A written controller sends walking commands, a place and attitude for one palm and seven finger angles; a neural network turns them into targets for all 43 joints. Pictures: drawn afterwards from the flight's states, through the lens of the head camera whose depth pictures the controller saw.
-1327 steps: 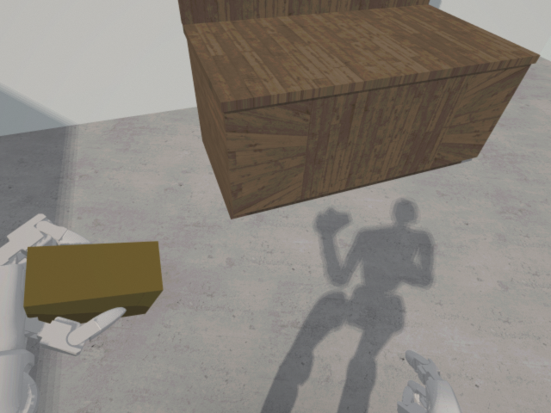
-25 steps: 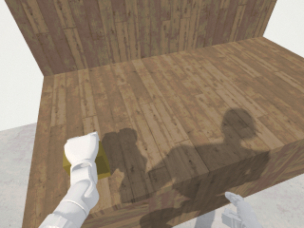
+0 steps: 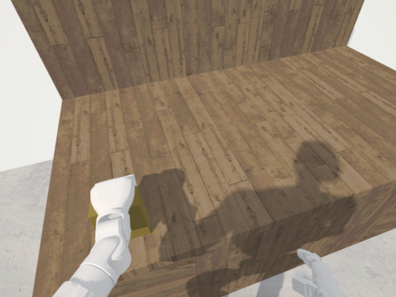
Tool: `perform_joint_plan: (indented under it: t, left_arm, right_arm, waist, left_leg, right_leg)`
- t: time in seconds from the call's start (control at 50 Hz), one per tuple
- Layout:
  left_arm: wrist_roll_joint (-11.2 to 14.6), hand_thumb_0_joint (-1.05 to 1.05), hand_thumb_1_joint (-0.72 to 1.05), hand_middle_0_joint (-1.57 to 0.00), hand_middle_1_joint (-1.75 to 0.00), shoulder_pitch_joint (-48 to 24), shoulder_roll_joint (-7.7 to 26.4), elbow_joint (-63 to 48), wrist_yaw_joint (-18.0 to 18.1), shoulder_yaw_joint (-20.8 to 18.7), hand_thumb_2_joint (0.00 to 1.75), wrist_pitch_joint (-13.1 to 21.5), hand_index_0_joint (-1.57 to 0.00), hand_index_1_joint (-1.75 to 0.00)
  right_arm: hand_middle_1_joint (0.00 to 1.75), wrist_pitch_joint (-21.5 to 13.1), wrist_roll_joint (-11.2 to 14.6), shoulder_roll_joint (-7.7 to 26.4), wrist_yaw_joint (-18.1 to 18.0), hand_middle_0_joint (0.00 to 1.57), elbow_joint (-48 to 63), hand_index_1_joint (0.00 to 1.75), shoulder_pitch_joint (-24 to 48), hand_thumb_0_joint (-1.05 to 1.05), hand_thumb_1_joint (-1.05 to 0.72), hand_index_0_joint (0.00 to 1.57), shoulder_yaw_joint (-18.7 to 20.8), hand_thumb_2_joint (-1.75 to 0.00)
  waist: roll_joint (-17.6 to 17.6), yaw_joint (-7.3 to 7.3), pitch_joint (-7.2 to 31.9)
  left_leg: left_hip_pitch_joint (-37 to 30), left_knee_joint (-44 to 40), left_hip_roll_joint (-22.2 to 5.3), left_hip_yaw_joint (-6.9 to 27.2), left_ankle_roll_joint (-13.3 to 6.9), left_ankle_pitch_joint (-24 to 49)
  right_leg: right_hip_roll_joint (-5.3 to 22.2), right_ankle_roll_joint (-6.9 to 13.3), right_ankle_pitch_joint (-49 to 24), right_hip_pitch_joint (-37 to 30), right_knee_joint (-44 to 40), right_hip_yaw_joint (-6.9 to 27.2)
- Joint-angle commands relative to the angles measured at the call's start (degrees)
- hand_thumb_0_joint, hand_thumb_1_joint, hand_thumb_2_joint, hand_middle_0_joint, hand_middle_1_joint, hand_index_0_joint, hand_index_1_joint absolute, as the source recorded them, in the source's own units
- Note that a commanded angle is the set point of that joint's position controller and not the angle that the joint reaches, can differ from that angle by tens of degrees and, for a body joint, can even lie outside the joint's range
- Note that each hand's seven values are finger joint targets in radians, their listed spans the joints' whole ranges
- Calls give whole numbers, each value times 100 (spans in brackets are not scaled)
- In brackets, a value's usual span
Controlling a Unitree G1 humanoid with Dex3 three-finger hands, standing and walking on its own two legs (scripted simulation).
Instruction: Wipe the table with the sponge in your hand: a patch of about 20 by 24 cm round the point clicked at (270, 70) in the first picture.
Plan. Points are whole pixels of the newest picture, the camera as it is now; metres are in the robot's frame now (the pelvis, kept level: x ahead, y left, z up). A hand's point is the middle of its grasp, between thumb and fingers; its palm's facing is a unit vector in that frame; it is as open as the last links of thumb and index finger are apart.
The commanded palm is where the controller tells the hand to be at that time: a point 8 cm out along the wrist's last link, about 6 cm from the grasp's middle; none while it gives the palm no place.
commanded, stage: slide across to the third lane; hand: left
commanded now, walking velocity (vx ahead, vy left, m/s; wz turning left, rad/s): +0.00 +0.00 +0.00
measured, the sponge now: (124, 220) +0.29 +0.22 -0.04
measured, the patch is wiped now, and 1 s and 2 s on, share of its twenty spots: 0.60 0.70 1.00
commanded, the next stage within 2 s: wipe forward along the third lane in 0.34 s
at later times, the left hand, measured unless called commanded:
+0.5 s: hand (150, 199) +0.33 +0.16 +0.00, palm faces -0.06 -0.04 -1.00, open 9.8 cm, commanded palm +0.30 +0.14 +0.05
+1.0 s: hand (154, 181) +0.38 +0.16 +0.00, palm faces -0.11 +0.01 -0.99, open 9.8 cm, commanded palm +0.36 +0.16 +0.04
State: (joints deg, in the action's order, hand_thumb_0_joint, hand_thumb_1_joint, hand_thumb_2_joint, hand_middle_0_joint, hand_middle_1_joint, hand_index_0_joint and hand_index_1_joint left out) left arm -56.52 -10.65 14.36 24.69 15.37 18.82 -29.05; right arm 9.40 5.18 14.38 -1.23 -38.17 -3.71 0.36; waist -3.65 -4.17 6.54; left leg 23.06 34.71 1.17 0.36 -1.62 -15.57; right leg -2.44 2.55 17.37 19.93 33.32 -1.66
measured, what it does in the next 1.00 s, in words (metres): stands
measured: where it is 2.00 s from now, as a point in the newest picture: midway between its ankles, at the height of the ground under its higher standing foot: outside the picture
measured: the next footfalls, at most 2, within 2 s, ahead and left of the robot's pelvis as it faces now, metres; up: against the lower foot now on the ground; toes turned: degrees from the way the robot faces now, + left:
none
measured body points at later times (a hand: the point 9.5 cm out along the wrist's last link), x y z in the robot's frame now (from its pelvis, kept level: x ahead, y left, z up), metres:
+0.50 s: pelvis -0.01 -0.01 +0.00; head -0.02 -0.03 +0.45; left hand +0.33 +0.16 +0.06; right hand +0.20 -0.22 -0.11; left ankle +0.02 +0.10 -0.73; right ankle +0.00 -0.10 -0.73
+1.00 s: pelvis -0.02 -0.03 -0.01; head +0.00 -0.05 +0.44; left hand +0.38 +0.16 +0.06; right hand +0.11 -0.28 -0.14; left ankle +0.02 +0.10 -0.73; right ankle +0.00 -0.10 -0.73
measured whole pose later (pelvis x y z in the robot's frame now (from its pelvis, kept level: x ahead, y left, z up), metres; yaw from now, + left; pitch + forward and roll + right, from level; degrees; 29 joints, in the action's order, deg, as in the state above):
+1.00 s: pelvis -0.02 -0.03 -0.01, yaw -1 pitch +10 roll +0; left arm -55.2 -39.2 9.8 60.4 21.5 14.3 -27.0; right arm 9.8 4.5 13.9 -2.7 -43.3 -8.1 0.7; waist -2.9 0.8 8.5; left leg 33.2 37.4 -0.7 0.9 0.2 -14.3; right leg -4.3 4.5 16.3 30.8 36.9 -2.3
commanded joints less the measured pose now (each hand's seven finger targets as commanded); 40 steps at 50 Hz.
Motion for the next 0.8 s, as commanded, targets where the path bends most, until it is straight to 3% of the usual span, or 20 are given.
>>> perform_joint_plan:
  t: [0.0,0.04,0.06,0.14,0.18,0.24,0.28,0.32,0.34,0.4,0.42,0.44,0.48,0.52,0.54,0.62,0.64,0.7,0.74,0.78]
  left_arm:
    - [100,0,10,-120,-160,-1758,-365,-518,28,316,130,347,-120,-160]
    - [140,0,10,-120,-160,-1793,-158,-490,87,63,130,372,-120,-160]
    - [154,0,10,-120,-160,-1900,-459,-427,108,348,130,357,-120,-160]
    - [125,0,10,-120,-160,-2507,-497,-20,208,340,130,303,-120,-160]
    - [153,0,10,-120,-160,-2683,-849,116,247,646,130,293,-120,-160]
    - [197,0,10,-120,-160,-2535,-731,369,326,382,130,245,-120,-160]
    - [242,0,10,-120,-160,-2483,-951,348,358,599,130,187,-120,-160]
    - [236,0,10,-120,-160,-2718,-894,503,421,539,130,105,-120,-160]
    - [294,0,10,-120,-160,-2807,-635,579,462,230,130,73,-120,-160]
    - [189,0,10,-120,-160,-3168,-925,895,552,530,130,-45,-120,-160]
    - [197,0,10,-120,-160,-3160,-847,1008,575,430,130,-77,-120,-160]
    - [228,0,10,-120,-160,-3111,-468,1024,609,-11,130,-83,-120,-160]
    - [183,0,10,-120,-160,-3293,-838,1044,608,402,130,-93,-120,-160]
    - [115,0,10,-120,-160,-3383,-662,1387,606,251,130,-122,-120,-160]
    - [175,0,10,-120,-160,-3405,-435,1472,611,-47,130,-99,-120,-160]
    - [75,0,10,-120,-160,-3959,-466,1894,616,85,130,-20,-120,-160]
    - [106,0,10,-120,-160,-3897,-93,2070,640,-357,130,4,-120,-160]
    - [31,0,10,-120,-160,-4081,-337,2360,663,-104,130,74,-120,-160]
    - [46,0,10,-120,-160,-4110,-41,2607,660,-411,130,104,-120,-160]
    - [56,0,10,-120,-160,-4219,-132,2800,671,-310,130,139,-120,-160]
  right_arm:
    - [30,-312,1,526,16,20,877,30,1060,0,-90,20,156,-90]
    - [30,-320,-1,556,18,20,847,30,1093,0,-90,20,189,-90]
    - [30,-323,-5,513,29,20,866,30,1048,0,-90,20,177,-90]
    - [30,-297,7,511,44,20,737,30,1090,0,-90,20,176,-90]
    - [30,-312,12,457,95,20,726,30,1049,0,-90,20,182,-90]
    - [30,-260,-24,474,144,20,697,30,1067,0,-90,20,215,-90]
    - [30,-227,-11,433,198,20,744,30,1089,0,-90,20,204,-90]
    - [30,-177,-23,436,196,20,709,30,1139,0,-90,20,183,-90]
    - [30,-167,-18,463,169,20,665,30,1165,0,-90,20,186,-90]
    - [30,-140,-15,412,153,20,613,30,1142,0,-90,20,176,-90]
    - [30,-137,-22,421,158,20,599,30,1128,0,-90,20,171,-90]
    - [30,-118,-35,460,133,20,571,30,1141,0,-90,20,183,-90]
    - [30,-104,-28,409,133,20,606,30,1094,0,-90,20,179,-90]
    - [30,-72,-43,448,93,20,538,30,1033,0,-90,20,172,-90]
    - [30,-70,-43,461,58,20,511,30,1042,0,-90,20,165,-90]
    - [30,-82,-50,456,-48,20,426,30,874,0,-90,20,147,-90]
    - [30,-85,-63,479,-88,20,378,30,844,0,-90,20,151,-90]
    - [30,-100,-74,456,-126,20,362,30,684,0,-90,20,159,-90]
    - [30,-98,-75,500,-149,20,329,30,603,0,-90,20,159,-90]
    - [30,-113,-83,505,-154,20,325,30,476,0,-90,20,169,-90]
  waist:
    - [764,269,822]
    - [675,171,933]
    - [679,235,1011]
    - [744,258,922]
    - [687,314,1036]
    - [809,166,1217]
    - [903,190,1306]
    - [901,215,1135]
    - [973,166,1083]
    - [880,286,979]
    - [776,235,1052]
    - [838,133,1170]
    - [798,274,1240]
    - [931,306,1117]
    - [925,256,1055]
    - [937,477,939]
    - [959,387,931]
    - [941,515,1049]
    - [914,488,1113]
    - [952,567,1104]
  left_leg:
    - [-788,-412,7,371,-71,654]
    - [-781,-436,4,392,-47,626]
    - [-827,-411,-3,348,-64,658]
    - [-740,-433,-18,389,-33,505]
    - [-811,-360,-20,352,-45,553]
    - [-752,-332,-24,352,-28,743]
    - [-764,-285,-14,299,-37,865]
    - [-658,-347,-17,271,-26,721]
    - [-593,-389,-10,293,-21,613]
    - [-569,-403,1,232,-17,469]
    - [-548,-402,20,197,-15,491]
    - [-522,-421,18,223,-3,525]
    - [-543,-358,32,151,-27,618]
    - [-389,-368,45,153,-24,480]
    - [-292,-396,50,156,-25,390]
    - [-118,-346,69,94,-39,110]
    - [1,-359,69,105,-32,19]
    - [85,-269,64,36,-37,12]
    - [241,-241,55,54,-22,-16]
    - [336,-163,41,16,-32,-49]
  right_leg:
    - [-22,203,-929,142,-555,358]
    - [-37,228,-884,103,-553,411]
    - [-20,201,-894,94,-507,265]
    - [-39,212,-728,285,-500,272]
    - [-20,194,-765,320,-445,148]
    - [-35,224,-971,173,-422,200]
    - [0,192,-1169,34,-402,161]
    - [10,172,-1030,82,-470,194]
    - [-17,185,-946,67,-538,278]
    - [6,163,-763,182,-554,215]
    - [18,172,-805,120,-562,247]
    - [-3,200,-896,7,-578,343]
    - [47,154,-1081,-41,-549,272]
    - [52,144,-955,31,-600,354]
    - [52,150,-927,25,-670,439]
    - [116,77,-611,225,-717,482]
    - [103,92,-508,211,-761,576]
    - [143,45,-545,257,-682,528]
    - [138,49,-539,266,-658,586]
    - [158,9,-552,336,-620,558]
